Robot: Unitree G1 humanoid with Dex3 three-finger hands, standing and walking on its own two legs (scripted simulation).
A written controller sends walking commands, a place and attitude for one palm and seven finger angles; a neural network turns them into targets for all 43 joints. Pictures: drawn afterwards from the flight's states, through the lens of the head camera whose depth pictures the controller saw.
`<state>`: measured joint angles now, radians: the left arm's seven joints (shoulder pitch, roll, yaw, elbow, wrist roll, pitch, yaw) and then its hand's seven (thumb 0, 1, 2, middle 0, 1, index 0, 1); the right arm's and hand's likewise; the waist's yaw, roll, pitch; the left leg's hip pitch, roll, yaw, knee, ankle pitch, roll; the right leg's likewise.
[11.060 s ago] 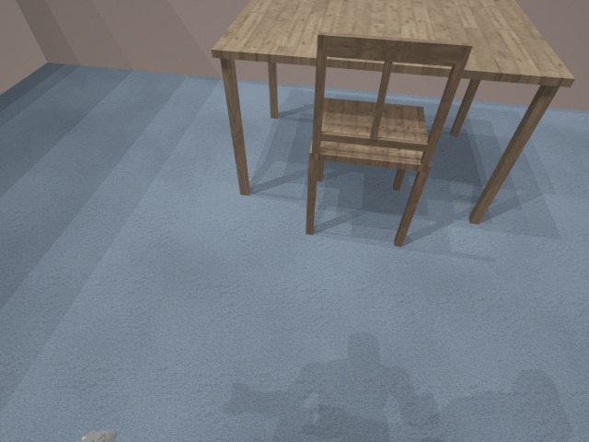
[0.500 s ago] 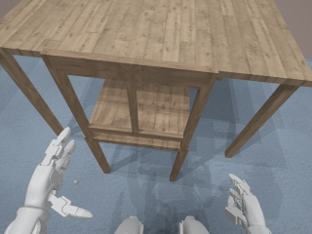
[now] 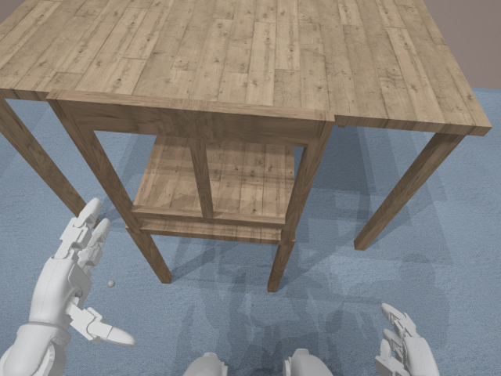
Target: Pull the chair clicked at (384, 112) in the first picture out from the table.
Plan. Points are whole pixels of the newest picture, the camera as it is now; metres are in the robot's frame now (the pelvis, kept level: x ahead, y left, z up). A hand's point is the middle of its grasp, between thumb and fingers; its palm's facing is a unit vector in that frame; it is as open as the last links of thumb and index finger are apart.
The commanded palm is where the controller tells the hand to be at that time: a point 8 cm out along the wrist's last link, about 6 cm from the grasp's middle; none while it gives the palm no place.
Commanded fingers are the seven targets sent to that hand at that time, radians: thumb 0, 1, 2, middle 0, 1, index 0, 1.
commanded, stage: raise the hand toward the chair's back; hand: left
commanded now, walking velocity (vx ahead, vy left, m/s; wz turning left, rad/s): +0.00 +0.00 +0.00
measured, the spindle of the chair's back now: (203, 181) +0.46 +0.11 -0.02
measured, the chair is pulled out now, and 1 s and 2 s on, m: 0.00 0.00 0.00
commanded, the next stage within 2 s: aim the fingers beside a spindle in 0.26 s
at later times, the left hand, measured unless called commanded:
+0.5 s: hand (118, 290) +0.23 +0.20 +0.04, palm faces -0.03 -1.00 -0.05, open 16.9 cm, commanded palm +0.22 +0.24 +0.04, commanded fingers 0.00 -0.50 0.30 -0.06 -0.08 -0.06 -0.08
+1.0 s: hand (159, 278) +0.26 +0.15 +0.02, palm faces -0.06 -1.00 -0.04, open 16.9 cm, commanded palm +0.25 +0.20 +0.02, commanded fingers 0.00 -0.50 0.30 -0.06 -0.08 -0.06 -0.08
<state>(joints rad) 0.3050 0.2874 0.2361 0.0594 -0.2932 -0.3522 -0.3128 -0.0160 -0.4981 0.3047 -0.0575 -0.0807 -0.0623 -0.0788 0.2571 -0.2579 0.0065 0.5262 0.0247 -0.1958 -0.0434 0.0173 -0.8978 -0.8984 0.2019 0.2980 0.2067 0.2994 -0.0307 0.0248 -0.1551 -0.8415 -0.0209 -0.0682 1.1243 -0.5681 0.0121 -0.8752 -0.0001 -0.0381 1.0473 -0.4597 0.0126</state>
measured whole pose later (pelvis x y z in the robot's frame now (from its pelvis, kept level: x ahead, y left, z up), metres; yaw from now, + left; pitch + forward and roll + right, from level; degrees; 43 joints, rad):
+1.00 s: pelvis -0.01 -0.01 -0.02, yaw +0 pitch +19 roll -2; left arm 0.20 0.21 0.08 0.09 -0.20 -0.40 -0.18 -0.02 -0.50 0.30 -0.06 -0.08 -0.06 -0.08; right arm 0.22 -0.25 0.02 0.51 0.01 -0.15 -0.02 0.02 -0.90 -0.90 0.20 0.30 0.21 0.30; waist -0.03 0.03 -0.17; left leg -0.96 -0.03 -0.07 1.22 -0.59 0.00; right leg -1.00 -0.01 -0.04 1.16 -0.49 0.00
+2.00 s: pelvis -0.02 -0.01 -0.04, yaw +0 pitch +22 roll -1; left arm -0.01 0.15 0.01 0.26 -0.12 -0.43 -0.04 -0.02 -0.50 0.30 -0.06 -0.08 -0.06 -0.08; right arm 0.20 -0.24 0.01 0.51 0.00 -0.04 0.01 0.02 -0.90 -0.90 0.20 0.30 0.21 0.30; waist -0.04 0.03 -0.18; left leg -1.06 -0.03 -0.05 1.29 -0.61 0.00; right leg -1.12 -0.01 -0.02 1.25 -0.51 0.00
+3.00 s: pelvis -0.01 -0.01 -0.04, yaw +0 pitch +23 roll -1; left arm -0.25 0.15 0.04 0.46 -0.10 -0.41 -0.02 -0.02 -0.50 0.30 -0.06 -0.08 -0.06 -0.08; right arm 0.22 -0.24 0.01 0.54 -0.01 -0.02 0.01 0.01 -0.90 -0.90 0.20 0.30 0.21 0.30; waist -0.06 0.03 -0.17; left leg -1.09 -0.03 -0.05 1.29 -0.61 0.00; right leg -1.14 -0.01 -0.02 1.24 -0.50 0.01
